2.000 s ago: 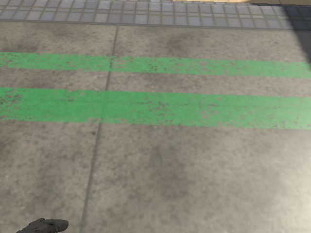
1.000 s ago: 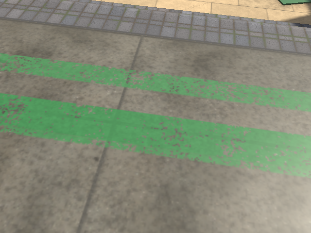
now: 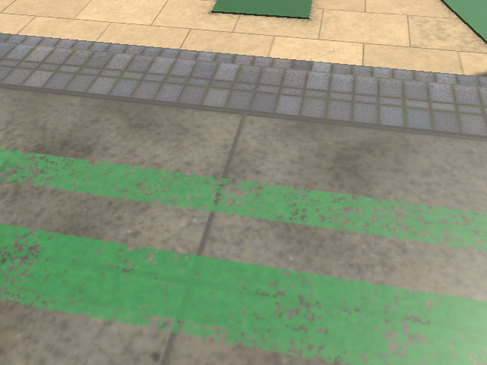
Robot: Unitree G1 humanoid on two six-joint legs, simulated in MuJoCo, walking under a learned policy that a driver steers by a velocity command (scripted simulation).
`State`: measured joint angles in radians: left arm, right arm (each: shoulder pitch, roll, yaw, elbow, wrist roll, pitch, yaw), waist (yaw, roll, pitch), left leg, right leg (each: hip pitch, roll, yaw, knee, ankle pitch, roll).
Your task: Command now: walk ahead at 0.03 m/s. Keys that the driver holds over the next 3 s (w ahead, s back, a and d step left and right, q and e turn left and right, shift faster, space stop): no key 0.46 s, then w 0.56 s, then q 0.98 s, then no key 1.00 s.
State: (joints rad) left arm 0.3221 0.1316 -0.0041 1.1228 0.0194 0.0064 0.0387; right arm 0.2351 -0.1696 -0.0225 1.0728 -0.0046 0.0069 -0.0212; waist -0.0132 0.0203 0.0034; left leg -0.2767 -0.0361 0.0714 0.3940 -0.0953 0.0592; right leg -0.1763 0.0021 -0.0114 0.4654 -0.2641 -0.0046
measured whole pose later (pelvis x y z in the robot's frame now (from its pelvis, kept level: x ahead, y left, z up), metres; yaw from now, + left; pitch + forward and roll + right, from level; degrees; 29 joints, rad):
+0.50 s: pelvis +0.03 -0.02 +0.00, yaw +1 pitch -1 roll +0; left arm 0.35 0.12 -0.01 1.14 0.01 -0.01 0.04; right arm 0.30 -0.12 0.00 1.16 -0.01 -0.01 -0.03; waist -0.01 0.00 0.01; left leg -0.24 -0.02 0.04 0.40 -0.14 0.04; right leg -0.11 0.02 -0.03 0.41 -0.28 -0.03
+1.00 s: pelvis +0.19 +0.04 +0.00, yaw +0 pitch +1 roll +0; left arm 0.21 0.20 0.06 1.01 0.03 -0.05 -0.03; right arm 0.47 -0.14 -0.03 1.11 -0.02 -0.09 -0.01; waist -0.02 -0.03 0.01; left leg -0.02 -0.06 0.08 0.28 -0.27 0.09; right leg -0.56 -0.06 -0.05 1.03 -0.21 -0.06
